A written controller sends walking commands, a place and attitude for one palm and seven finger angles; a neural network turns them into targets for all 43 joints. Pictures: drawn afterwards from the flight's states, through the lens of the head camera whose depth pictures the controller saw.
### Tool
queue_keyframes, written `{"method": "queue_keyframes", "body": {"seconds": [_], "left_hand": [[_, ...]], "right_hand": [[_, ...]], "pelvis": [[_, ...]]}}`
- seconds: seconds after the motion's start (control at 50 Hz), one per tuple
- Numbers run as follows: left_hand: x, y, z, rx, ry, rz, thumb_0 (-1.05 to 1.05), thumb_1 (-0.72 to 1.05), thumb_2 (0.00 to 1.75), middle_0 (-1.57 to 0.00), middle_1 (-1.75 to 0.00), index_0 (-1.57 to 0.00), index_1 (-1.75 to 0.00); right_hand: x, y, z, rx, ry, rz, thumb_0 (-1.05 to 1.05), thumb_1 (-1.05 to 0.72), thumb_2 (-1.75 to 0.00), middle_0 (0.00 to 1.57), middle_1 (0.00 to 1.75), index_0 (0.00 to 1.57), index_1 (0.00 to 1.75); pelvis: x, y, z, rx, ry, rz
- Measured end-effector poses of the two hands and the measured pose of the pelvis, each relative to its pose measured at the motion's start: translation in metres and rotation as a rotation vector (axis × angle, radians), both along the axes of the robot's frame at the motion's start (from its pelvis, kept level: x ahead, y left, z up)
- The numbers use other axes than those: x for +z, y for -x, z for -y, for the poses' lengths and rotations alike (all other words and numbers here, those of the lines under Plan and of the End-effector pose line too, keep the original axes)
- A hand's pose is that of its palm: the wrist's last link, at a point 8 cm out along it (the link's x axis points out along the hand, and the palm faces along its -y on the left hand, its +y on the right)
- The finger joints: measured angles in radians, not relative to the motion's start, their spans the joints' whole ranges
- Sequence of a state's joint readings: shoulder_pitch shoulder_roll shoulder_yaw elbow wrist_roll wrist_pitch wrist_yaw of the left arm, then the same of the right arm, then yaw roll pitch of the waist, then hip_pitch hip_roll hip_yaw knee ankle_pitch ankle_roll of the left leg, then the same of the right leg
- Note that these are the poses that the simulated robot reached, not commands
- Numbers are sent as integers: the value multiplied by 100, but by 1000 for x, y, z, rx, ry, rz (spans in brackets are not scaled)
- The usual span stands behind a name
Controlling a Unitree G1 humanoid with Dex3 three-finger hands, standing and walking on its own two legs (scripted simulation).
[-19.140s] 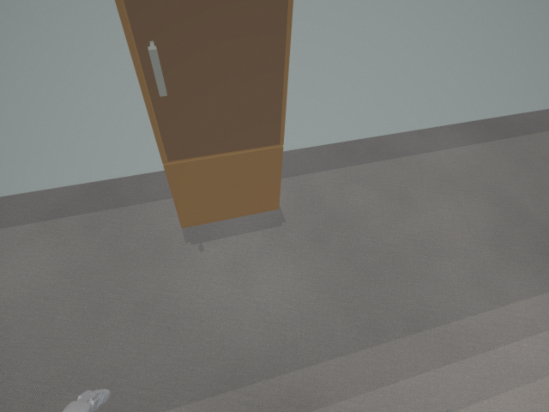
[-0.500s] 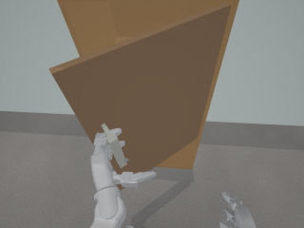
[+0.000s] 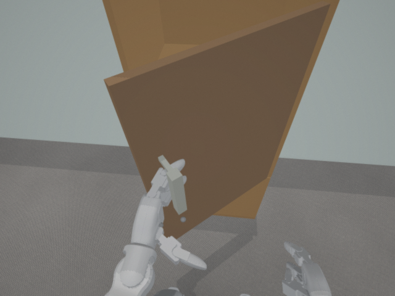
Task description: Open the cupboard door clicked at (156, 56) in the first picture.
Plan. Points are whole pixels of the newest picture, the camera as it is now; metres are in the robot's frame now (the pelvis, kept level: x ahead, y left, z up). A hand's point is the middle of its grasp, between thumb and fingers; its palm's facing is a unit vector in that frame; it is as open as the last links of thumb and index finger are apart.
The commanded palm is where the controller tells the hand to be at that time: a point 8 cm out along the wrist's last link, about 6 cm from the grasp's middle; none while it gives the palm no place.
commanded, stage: slide the hand sideways off the handle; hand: left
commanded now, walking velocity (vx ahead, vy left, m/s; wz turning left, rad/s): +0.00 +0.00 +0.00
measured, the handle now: (172, 185) +0.32 +0.08 +0.07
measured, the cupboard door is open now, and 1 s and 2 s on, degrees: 41 41 41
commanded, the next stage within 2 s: draw the hand back to the body in 1.04 s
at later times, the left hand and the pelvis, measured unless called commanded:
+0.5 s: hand (173, 231) +0.22 +0.06 +0.07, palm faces -0.13 -0.99 -0.01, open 16.0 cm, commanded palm +0.20 +0.13 +0.07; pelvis +0.00 +0.01 +0.00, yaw -2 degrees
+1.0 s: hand (130, 252) +0.19 +0.13 +0.06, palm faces -0.03 -1.00 -0.05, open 16.2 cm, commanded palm +0.16 +0.19 +0.07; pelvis +0.01 -0.01 -0.01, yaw -1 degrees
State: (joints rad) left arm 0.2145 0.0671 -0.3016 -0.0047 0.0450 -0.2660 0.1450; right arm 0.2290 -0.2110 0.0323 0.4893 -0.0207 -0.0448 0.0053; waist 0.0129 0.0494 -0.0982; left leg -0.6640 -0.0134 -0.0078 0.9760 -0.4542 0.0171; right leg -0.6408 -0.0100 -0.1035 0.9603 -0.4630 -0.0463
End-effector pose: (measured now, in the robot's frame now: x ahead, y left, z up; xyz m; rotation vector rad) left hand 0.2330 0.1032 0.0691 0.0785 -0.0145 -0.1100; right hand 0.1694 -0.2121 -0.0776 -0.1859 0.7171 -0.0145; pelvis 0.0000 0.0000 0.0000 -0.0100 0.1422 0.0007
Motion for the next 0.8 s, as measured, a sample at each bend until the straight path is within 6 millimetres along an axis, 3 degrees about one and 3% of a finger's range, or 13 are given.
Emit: {"method": "queue_keyframes", "body": {"seconds": [0.08, 0.32, 0.52, 0.8], "left_hand": [[1, 7, 3, -103, 78, -35, -2, -50, 30, -21, -37, -16, -38], [-1, 15, 4, -26, 80, -18, -2, -50, 30, -18, -32, -19, -32], [1, 25, -17, -8, 66, -53, -2, -50, 30, -20, -33, -22, -33], [-1, 48, -51, 46, 37, -75, -2, -50, 30, -19, -32, -20, -32]], "right_hand": [[3, 8, -3, -36, -3, 18, 1, -91, -90, 20, 30, 20, 30], [8, 11, -13, -36, -8, 37, 1, -91, -90, 20, 30, 20, 30], [10, 1, -13, -39, -17, 41, 1, -91, -90, 20, 30, 20, 30], [9, -15, 15, -45, 25, 69, 1, -91, -90, 20, 30, 20, 30]], "pelvis": [[1, 2, -8, -8, 6, 13], [-4, 3, -16, -28, 2, -3], [-2, -4, -11, -33, 2, -2], [-8, -13, 4, -19, 3, -34]]}}
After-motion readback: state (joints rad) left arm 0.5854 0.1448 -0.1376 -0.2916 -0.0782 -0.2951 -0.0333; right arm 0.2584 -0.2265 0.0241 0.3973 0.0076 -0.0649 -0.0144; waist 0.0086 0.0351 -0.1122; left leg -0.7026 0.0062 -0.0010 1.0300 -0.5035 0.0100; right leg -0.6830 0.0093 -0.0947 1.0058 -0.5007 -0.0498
